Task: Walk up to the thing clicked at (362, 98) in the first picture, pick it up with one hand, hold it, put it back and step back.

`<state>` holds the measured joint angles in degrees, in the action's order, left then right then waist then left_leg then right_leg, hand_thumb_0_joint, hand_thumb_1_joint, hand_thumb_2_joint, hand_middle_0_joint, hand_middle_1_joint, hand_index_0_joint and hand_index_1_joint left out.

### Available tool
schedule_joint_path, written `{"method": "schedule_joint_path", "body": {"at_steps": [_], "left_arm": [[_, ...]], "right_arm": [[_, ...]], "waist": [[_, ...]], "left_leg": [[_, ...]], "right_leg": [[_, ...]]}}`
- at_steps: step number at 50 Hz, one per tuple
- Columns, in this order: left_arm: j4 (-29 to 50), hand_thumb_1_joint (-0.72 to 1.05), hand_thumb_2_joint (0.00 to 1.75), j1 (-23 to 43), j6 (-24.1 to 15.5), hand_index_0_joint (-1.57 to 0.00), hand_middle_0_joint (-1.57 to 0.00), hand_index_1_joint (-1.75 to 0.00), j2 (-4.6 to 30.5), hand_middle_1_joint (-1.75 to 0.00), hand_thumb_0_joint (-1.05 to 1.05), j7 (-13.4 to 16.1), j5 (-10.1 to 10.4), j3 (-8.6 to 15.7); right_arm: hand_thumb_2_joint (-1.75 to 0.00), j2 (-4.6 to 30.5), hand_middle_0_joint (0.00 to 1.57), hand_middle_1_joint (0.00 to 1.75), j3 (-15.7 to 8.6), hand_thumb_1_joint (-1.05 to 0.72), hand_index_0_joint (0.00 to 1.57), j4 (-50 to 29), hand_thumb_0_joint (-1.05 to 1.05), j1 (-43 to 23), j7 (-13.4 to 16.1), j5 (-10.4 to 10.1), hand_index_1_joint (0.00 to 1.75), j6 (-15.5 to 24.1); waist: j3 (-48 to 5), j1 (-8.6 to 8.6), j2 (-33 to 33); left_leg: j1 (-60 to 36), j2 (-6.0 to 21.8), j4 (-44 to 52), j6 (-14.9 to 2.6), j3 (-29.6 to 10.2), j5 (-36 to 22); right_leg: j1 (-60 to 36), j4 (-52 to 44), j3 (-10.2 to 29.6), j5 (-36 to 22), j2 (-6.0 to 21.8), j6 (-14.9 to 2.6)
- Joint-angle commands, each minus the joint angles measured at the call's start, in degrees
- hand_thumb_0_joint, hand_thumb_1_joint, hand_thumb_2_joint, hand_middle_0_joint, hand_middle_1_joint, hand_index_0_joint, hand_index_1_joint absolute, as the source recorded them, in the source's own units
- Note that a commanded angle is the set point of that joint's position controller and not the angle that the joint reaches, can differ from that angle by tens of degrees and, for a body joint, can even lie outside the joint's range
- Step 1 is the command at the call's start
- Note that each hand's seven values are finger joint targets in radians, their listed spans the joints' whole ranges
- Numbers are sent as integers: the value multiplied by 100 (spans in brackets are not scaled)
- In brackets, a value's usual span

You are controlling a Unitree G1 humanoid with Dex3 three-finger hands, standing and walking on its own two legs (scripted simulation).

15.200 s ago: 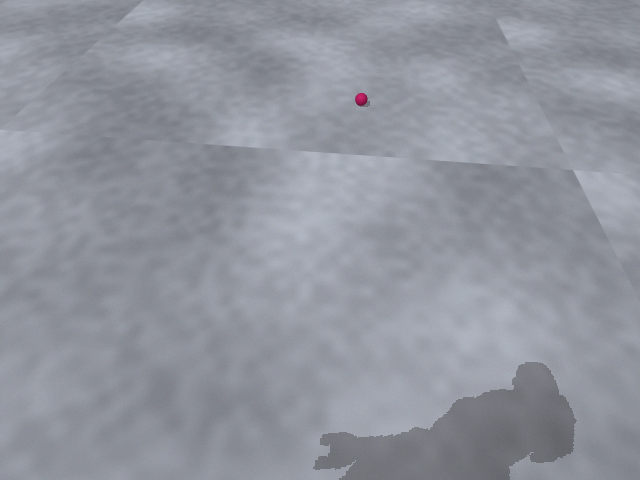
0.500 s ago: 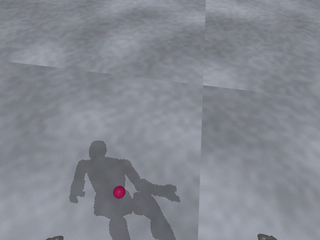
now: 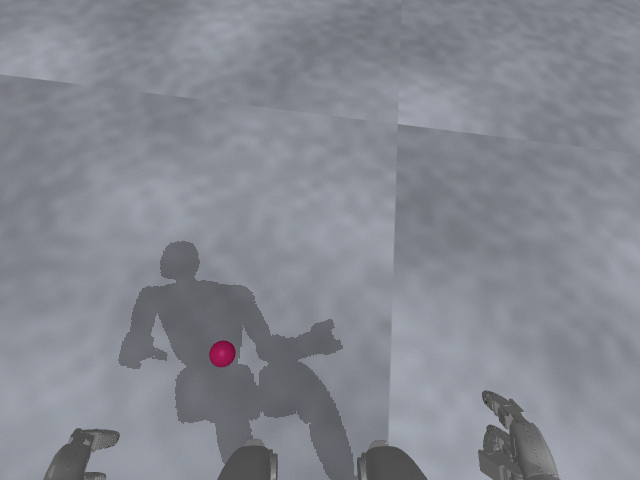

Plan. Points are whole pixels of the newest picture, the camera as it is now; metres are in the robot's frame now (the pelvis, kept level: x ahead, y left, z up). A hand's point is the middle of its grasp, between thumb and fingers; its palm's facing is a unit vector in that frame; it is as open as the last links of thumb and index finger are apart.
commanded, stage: rise first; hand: left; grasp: from above
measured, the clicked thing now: (222, 353) +0.45 +0.25 -0.68
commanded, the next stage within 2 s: none
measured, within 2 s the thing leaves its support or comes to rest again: neither
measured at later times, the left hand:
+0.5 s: hand out of the picture +0.12 +0.27 -0.18, palm faces -0.19 -0.85 -0.48, open 14.0 cm
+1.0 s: hand (150, 425) +0.23 +0.30 -0.35, palm faces -0.45 -0.45 -0.77, open 14.0 cm
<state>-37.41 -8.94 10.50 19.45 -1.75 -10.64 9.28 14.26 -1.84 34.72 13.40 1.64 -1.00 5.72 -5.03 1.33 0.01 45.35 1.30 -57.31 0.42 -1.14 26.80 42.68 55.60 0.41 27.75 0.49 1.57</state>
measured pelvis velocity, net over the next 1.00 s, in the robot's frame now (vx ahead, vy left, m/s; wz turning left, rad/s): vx -0.07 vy -0.01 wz -0.03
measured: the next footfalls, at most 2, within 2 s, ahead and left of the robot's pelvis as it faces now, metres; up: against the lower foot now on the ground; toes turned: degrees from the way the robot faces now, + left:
none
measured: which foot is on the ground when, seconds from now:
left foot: down 0.00-1.00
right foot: down 0.00-1.00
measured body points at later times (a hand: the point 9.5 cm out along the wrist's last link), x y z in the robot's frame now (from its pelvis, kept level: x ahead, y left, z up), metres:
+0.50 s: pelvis -0.01 +0.00 -0.05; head +0.11 +0.02 +0.38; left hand +0.13 +0.31 -0.15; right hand +0.17 -0.25 -0.14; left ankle +0.01 +0.12 -0.68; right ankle -0.01 -0.14 -0.68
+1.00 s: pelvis -0.07 -0.01 -0.21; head +0.13 +0.01 +0.19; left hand +0.25 +0.32 -0.30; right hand +0.12 -0.28 -0.33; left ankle +0.01 +0.12 -0.68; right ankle -0.01 -0.14 -0.68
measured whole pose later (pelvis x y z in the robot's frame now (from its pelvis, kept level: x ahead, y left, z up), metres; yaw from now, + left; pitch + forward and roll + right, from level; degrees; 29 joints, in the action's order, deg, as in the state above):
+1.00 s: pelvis -0.07 -0.01 -0.21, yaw -2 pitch +34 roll -3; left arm -44.7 15.7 -7.5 30.8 3.8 -41.3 9.5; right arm 17.1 -2.9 37.3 3.9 -2.3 0.6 10.2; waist -9.7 1.0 0.4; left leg 102.8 1.4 -107.1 1.3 -4.0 38.1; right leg 99.7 106.1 -0.5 40.2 -0.8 1.4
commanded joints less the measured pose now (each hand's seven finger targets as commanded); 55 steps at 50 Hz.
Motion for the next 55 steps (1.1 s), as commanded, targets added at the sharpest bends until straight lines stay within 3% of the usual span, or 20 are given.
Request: {"method": "schedule_joint_path", "body": {"at_steps": [1, 3, 5, 7, 10, 12, 20, 23, 25, 28, 29, 31, 37, 41, 44, 48, 50, 55], "left_arm": [[1283, -52, 99, -183, 36, -6, -6, -109, 1093, -109, 0, 39, -64, 317], [1353, -53, 98, -374, 143, -6, -6, -109, 1291, -108, 0, 50, -131, 488], [1658, -52, 97, -395, 198, -6, -5, -108, 1117, -108, 0, 9, -141, 311], [1536, -52, 95, -636, 290, -8, -7, -109, 1208, -110, 0, 32, -198, 447], [1904, -53, 95, -650, 296, -7, -7, -108, 1129, -109, 0, 23, -253, 347], [1825, -52, 95, -884, 323, -7, -6, -108, 1144, -109, 0, 45, -295, 439], [2317, -53, 95, -1188, 256, -6, -6, -108, 1178, -108, 0, 98, -413, 436], [2498, -55, 97, -1184, 224, -6, -7, -107, 1163, -107, 0, 143, -483, 433], [2540, -54, 96, -1314, 201, -6, -6, -107, 1146, -107, 0, 140, -498, 388], [2553, -55, 96, -614, 64, -6, -6, -108, 1291, -108, 0, 178, -663, 355], [2270, -56, 96, -470, -8, -7, -7, -107, 1270, -107, 0, 188, -743, 315], [1959, -56, 97, -60, -249, -6, -6, -107, 1389, -106, 0, 209, -936, 341], [1226, -55, 98, 1136, -1149, -7, -7, -108, 1677, -108, 0, 314, -1765, 229], [726, -53, 98, 1690, -1590, -9, -9, -106, 2232, -105, 0, 513, -2359, 502], [161, -55, 99, 2156, -1754, -9, -10, -107, 2468, -106, 0, 628, -2753, 584], [-298, -56, 102, 2999, -1971, -7, -7, -109, 2716, -109, 0, 761, -3250, 571], [-474, -54, 102, 3521, -2117, -7, -7, -109, 3061, -109, 0, 791, -3502, 653], [-891, -54, 103, 4547, -2419, -6, -6, -109, 3481, -108, 0, 892, -4034, 671]], "right_arm": [[-90, 864, 20, 30, -356, -90, 20, -831, 0, 17, 106, 24, 30, 338], [-90, 871, 20, 30, -350, -89, 20, -797, 0, 27, 112, 39, 30, 361], [-90, 837, 20, 30, -341, -88, 20, -953, 0, -31, 129, 45, 30, 405], [-90, 822, 20, 30, -319, -90, 20, -914, 0, -8, 137, 53, 30, 424], [-90, 784, 20, 30, -306, -90, 20, -1042, 0, -100, 126, 65, 30, 479], [-90, 763, 20, 30, -315, -88, 20, -1034, 0, -28, 131, 69, 30, 498], [-90, 787, 20, 30, -350, -88, 20, -1107, 0, -80, 29, 68, 30, 539], [-90, 780, 20, 30, -334, -89, 20, -1224, 0, -228, -16, 56, 30, 562], [-89, 803, 20, 30, -351, -88, 20, -1191, 0, -208, -29, 50, 30, 570], [-90, 813, 20, 30, -337, -89, 20, -1209, 0, -318, -36, 37, 30, 618], [-90, 841, 20, 30, -331, -90, 20, -1146, 0, -331, -41, 39, 30, 642], [-90, 855, 20, 30, -345, -89, 20, -1080, 0, -393, -61, 46, 30, 710], [-90, 1009, 20, 30, -400, -89, 20, -697, 0, -429, -165, 69, 30, 878], [-90, 1144, 20, 30, -441, -89, 20, -456, 0, -485, -220, 85, 30, 857], [-90, 1195, 20, 30, -475, -90, 20, -305, 0, -453, -290, 99, 30, 747], [-90, 1195, 20, 30, -511, -89, 20, -109, 0, -299, -396, 168, 30, 581], [-90, 1247, 20, 30, -522, -87, 20, 10, 0, -208, -444, 197, 30, 496], [-90, 1304, 20, 30, -528, -87, 20, 196, 0, 32, -509, 276, 30, 274]], "waist": [[-1551, 79, 351], [-1491, 1, 449], [-1605, 103, 359], [-1477, 47, 368], [-1680, 41, 392], [-1583, 34, 419], [-2004, 5, 544], [-1841, -61, 581], [-2011, -38, 530], [-1777, 98, 516], [-1692, 173, 426], [-1653, 166, 418], [-2403, 143, 570], [-2965, -26, 684], [-3230, -120, 625], [-3593, -116, 379], [-3879, -149, 482], [-4198, -41, 453]], "left_leg": [[-1015, -6, 406, -73, 27, -2055], [-821, -9, 324, -65, 16, -1887], [-741, -12, 151, -87, 23, -1992], [-537, -34, 73, -91, 35, -1785], [-400, -28, -123, -87, 10, -1905], [-245, -46, -214, -98, 41, -1695], [0, -24, -647, -83, -69, -1910], [332, -47, -689, -73, -127, -1376], [330, -30, -769, -74, -167, -1409], [791, -54, -992, -101, -159, -803], [980, -48, -1070, -104, -207, -642], [1371, -72, -1353, -129, -164, -177], [1995, -91, -2278, -103, -152, -226], [2455, -98, -2892, -92, -166, -454], [2839, -104, -3359, -115, -114, -585], [3527, -115, -4061, -182, -17, -509], [3643, -106, -4349, -187, -22, -571], [4054, -89, -4871, -206, -18, -364]], "right_leg": [[-301, -346, -220, -1720, -147, -242], [-158, -254, -225, -1555, -139, -256], [-111, -166, -227, -1697, -144, -236], [10, -102, -221, -1559, -141, -238], [125, 105, -235, -1606, -147, -246], [269, 151, -232, -1484, -145, -242], [712, 706, -277, -1499, -179, -270], [1019, 861, -281, -1077, -180, -289], [1063, 963, -300, -1090, -194, -289], [1492, 1102, -250, -717, -177, -282], [1683, 1229, -257, -573, -185, -290], [2086, 1449, -199, -209, -172, -296], [3104, 2488, -155, -220, -176, -317], [3711, 3186, -188, -345, -197, -331], [4056, 3529, -229, -398, -219, -332], [4320, 3923, -266, -385, -247, -302], [4460, 4196, -294, -414, -244, -304], [4779, 4594, -382, -257, -267, -289]]}}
